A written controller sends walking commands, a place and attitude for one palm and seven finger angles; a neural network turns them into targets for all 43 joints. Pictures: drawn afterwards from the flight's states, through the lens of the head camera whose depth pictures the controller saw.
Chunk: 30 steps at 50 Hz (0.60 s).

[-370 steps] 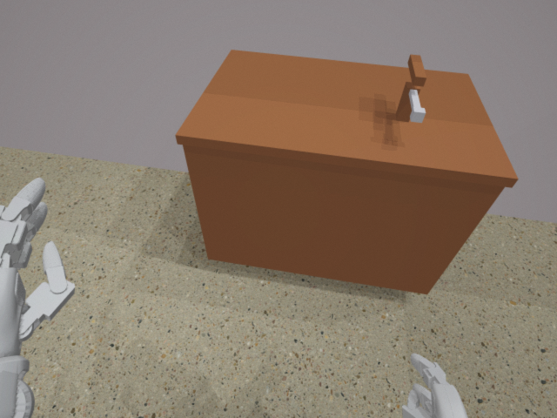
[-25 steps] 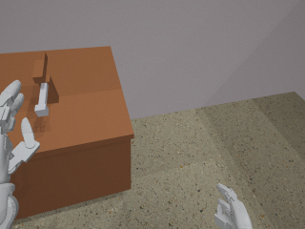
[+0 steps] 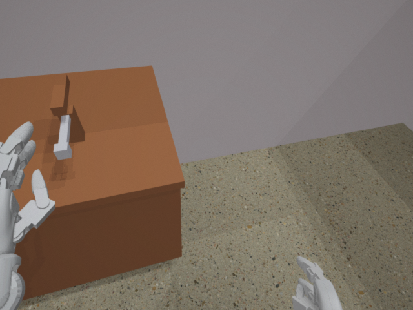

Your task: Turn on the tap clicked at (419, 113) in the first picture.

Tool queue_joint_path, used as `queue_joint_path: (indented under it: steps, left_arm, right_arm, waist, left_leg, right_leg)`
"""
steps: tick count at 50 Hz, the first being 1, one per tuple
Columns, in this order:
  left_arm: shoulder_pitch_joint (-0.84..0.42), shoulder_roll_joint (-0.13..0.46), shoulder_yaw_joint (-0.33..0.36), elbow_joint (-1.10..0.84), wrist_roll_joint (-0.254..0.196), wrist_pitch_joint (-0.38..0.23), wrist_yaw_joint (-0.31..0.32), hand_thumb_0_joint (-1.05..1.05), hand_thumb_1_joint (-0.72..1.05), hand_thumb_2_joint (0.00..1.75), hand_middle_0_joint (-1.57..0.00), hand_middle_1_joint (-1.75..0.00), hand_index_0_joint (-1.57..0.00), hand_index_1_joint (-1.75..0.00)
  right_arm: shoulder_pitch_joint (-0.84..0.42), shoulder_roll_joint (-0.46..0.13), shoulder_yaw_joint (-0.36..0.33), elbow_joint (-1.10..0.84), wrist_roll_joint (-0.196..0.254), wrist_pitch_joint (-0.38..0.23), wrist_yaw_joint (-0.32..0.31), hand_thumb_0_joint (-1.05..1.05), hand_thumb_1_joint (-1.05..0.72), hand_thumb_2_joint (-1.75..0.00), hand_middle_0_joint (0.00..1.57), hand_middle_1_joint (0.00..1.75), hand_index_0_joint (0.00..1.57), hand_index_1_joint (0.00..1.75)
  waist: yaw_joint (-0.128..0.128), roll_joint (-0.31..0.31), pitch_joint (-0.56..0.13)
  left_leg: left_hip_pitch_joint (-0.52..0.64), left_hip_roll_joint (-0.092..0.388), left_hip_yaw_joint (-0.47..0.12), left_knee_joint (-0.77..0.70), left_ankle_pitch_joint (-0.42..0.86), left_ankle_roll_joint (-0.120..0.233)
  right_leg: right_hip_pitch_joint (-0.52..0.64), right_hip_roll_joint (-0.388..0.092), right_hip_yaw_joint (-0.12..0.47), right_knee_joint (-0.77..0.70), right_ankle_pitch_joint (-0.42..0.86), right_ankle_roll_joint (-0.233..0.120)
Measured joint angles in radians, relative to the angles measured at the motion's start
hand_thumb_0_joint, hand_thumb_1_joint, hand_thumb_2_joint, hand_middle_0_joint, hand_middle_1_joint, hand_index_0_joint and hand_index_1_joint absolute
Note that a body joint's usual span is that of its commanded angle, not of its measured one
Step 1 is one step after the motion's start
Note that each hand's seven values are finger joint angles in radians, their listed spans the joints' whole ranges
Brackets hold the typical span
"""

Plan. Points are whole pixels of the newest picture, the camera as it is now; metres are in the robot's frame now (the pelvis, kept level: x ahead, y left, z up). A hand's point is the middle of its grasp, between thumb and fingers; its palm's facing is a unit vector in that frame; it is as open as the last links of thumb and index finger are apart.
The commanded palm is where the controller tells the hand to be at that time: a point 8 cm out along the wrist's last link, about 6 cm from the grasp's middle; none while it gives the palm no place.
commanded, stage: look again from close up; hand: left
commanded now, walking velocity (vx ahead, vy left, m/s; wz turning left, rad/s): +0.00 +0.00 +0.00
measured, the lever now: (62, 151) +0.41 +0.37 +0.02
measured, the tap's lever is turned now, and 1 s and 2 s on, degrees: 0 0 0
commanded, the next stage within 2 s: turn the palm inward beside the body in 0.20 s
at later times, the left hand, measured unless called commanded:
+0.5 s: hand (50, 187) +0.23 +0.25 +0.17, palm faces +0.42 -0.85 -0.32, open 7.4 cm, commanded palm +0.16 +0.28 +0.16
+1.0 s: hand (80, 221) +0.20 +0.21 +0.14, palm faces +0.51 -0.82 -0.27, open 7.4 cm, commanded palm +0.15 +0.25 +0.15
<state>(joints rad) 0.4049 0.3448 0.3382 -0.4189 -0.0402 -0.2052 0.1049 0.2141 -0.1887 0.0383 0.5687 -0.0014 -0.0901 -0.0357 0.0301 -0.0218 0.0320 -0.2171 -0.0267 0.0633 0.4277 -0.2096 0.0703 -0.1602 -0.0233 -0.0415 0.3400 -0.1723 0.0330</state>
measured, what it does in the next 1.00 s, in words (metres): shifts its weight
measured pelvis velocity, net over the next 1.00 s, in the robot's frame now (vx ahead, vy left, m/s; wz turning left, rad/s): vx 0.01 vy -0.09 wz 0.07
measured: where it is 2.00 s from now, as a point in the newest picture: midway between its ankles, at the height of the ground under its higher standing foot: outside the picture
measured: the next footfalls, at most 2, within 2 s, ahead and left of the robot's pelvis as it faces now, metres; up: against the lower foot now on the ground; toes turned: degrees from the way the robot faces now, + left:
none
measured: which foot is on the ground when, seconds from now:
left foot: down 0.00-1.00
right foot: down 0.00-1.00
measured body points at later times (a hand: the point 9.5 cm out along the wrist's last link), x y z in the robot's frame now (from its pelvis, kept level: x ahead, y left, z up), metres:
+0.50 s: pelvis +0.00 -0.02 -0.01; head -0.01 -0.04 +0.44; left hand +0.21 +0.30 +0.18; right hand +0.19 -0.22 -0.09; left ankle +0.01 +0.07 -0.74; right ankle +0.00 -0.13 -0.74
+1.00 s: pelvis +0.01 -0.09 -0.02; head +0.01 -0.11 +0.43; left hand +0.17 +0.25 +0.15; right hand +0.22 -0.31 -0.10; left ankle +0.01 +0.06 -0.74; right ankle +0.00 -0.13 -0.74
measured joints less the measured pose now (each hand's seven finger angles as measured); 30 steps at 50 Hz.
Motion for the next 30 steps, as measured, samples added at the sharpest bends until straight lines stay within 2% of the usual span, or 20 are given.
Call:
queue_joint_path:
  steps: [15,16,17,18,20,22,24,26,28,30]
  left_arm:
    - [0.011,-0.005,-0.003,0.011,-0.001,0.001,-0.001,0.01,0.89,0.9,-0.21,-0.3,-0.21,-0.3]
    - [-0.032,0.025,-0.003,0.019,0.011,0.0,-0.006,0.01,0.89,0.9,-0.21,-0.3,-0.21,-0.3]
    - [-0.121,0.069,0.005,0.061,0.056,-0.008,-0.025,0.01,0.89,0.9,-0.21,-0.3,-0.21,-0.3]
    - [-0.202,0.092,0.019,0.106,0.054,0.002,-0.044,0.01,0.89,0.9,-0.21,-0.3,-0.21,-0.3]
    - [-0.285,0.08,0.057,0.149,-0.024,0.06,-0.074,0.01,0.89,0.9,-0.21,-0.3,-0.21,-0.3]
    - [-0.28,0.037,0.084,0.168,-0.078,0.121,-0.094,0.01,0.89,0.9,-0.21,-0.3,-0.21,-0.3]
    - [-0.232,0.015,0.077,0.171,-0.073,0.177,-0.107,0.01,0.9,0.9,-0.2,-0.3,-0.2,-0.3]
    - [-0.169,0.009,0.053,0.163,-0.06,0.209,-0.114,0.01,0.9,0.9,-0.2,-0.3,-0.2,-0.3]
    - [-0.121,0.003,0.033,0.154,-0.062,0.209,-0.11,0.01,0.9,0.9,-0.2,-0.3,-0.2,-0.3]
    - [-0.099,-0.009,0.027,0.152,-0.069,0.177,-0.094,0.01,0.9,0.9,-0.21,-0.3,-0.21,-0.3]
  right_arm:
    - [0.004,-0.01,-0.009,0.005,0.003,0.006,-0.006,0.01,-0.9,-0.9,0.2,0.3,0.2,0.3]
    - [0.019,-0.018,0.002,-0.026,0.016,0.009,-0.022,0.01,-0.9,-0.9,0.2,0.3,0.2,0.3]
    - [0.028,-0.018,-0.001,-0.03,0.0,-0.012,-0.025,0.01,-0.9,-0.9,0.2,0.3,0.2,0.3]
    - [0.022,-0.015,-0.004,-0.008,-0.013,-0.03,-0.01,0.01,-0.9,-0.9,0.2,0.3,0.2,0.3]
    - [-0.003,-0.012,0.009,0.048,-0.016,-0.05,0.015,0.01,-0.9,-0.9,0.2,0.3,0.2,0.3]
    - [-0.024,-0.021,0.022,0.082,-0.009,-0.052,0.022,0.01,-0.9,-0.9,0.2,0.3,0.2,0.3]
    - [-0.036,-0.029,0.029,0.091,-0.002,-0.047,0.024,0.01,-0.9,-0.9,0.2,0.3,0.2,0.3]
    - [-0.047,-0.031,0.031,0.087,-0.002,-0.041,0.022,0.01,-0.9,-0.9,0.2,0.3,0.2,0.3]
    - [-0.052,-0.029,0.024,0.082,-0.009,-0.041,0.014,0.01,-0.9,-0.9,0.2,0.3,0.2,0.3]
    - [-0.055,-0.03,0.014,0.083,-0.015,-0.047,0.007,0.01,-0.9,-0.9,0.2,0.3,0.2,0.3]
  waist:
    - [-0.001,0.014,-0.011]
    - [0.001,0.018,-0.002]
    - [0.015,0.011,0.016]
    - [0.024,0.002,0.023]
    - [0.031,-0.011,0.012]
    - [0.026,0.014,-0.012]
    - [0.01,0.044,-0.029]
    - [-0.002,0.056,-0.033]
    - [-0.002,0.058,-0.033]
    - [0.006,0.053,-0.03]
  left_leg:
    - [0.008,0.0,-0.006,-0.016,0.012,-0.005]
    - [-0.01,0.001,-0.018,0.006,0.006,-0.006]
    - [-0.019,-0.007,-0.029,0.021,0.005,-0.008]
    - [-0.021,-0.018,-0.035,0.022,0.009,-0.013]
    - [-0.009,-0.034,-0.027,0.008,0.017,-0.025]
    - [0.007,-0.032,-0.017,0.01,0.008,-0.025]
    - [0.017,-0.025,-0.018,0.019,-0.005,-0.023]
    - [0.02,-0.019,-0.024,0.029,-0.013,-0.027]
    - [0.012,-0.01,-0.031,0.048,-0.024,-0.036]
    - [-0.005,-0.001,-0.042,0.075,-0.036,-0.046]
  right_leg:
    - [0.006,0.001,-0.005,-0.008,0.005,-0.005]
    - [-0.01,0.01,-0.002,0.022,-0.019,0.002]
    - [-0.026,0.013,0.009,0.067,-0.021,-0.013]
    - [-0.043,0.01,0.015,0.107,-0.048,-0.031]
    - [-0.06,0.01,0.03,0.151,-0.072,-0.048]
    - [-0.047,0.013,0.039,0.153,-0.09,-0.046]
    - [-0.032,0.02,0.038,0.15,-0.09,-0.042]
    - [-0.026,0.027,0.032,0.156,-0.098,-0.049]
    - [-0.03,0.035,0.025,0.169,-0.107,-0.059]
    - [-0.04,0.044,0.013,0.187,-0.119,-0.069]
